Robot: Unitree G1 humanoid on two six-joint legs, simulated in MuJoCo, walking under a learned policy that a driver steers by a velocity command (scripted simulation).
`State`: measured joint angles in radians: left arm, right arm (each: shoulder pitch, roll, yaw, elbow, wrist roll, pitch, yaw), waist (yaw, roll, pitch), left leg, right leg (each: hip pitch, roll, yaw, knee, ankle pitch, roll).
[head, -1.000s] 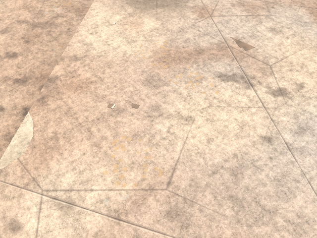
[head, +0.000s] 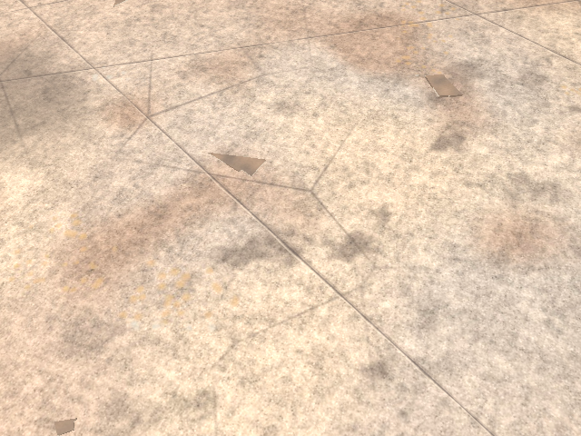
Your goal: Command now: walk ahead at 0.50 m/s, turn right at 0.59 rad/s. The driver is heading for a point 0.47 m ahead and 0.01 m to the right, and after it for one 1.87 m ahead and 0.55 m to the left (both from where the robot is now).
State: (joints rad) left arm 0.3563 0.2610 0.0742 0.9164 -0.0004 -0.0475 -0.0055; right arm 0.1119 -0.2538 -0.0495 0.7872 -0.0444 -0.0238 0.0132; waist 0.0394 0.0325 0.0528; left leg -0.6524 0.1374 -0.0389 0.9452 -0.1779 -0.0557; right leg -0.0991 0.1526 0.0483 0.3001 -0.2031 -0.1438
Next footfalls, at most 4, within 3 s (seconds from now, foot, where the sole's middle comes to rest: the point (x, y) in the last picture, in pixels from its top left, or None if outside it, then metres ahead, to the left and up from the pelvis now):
0.24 left None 0.33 0.12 -0.78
0.76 right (371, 401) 0.55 -0.10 -0.78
1.28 left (267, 310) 0.78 0.15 -0.78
1.82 right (277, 205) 1.13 0.14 -0.78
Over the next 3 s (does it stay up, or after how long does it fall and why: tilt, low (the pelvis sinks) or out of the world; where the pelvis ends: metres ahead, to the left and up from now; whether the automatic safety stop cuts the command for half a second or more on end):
stays up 1.48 0.47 -0.02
